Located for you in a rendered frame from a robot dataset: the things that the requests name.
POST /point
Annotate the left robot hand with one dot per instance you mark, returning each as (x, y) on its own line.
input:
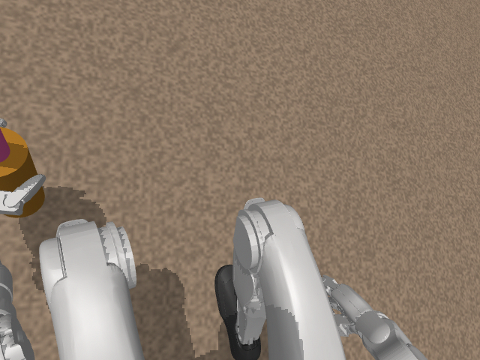
(11, 203)

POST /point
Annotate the left robot arm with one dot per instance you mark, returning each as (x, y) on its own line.
(14, 345)

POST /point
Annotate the right robot hand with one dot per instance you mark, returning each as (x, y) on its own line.
(346, 300)

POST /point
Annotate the right robot foot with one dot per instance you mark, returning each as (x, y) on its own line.
(227, 305)

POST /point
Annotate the right robot arm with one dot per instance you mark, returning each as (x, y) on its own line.
(383, 338)

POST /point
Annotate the bottle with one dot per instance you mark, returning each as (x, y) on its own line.
(16, 167)

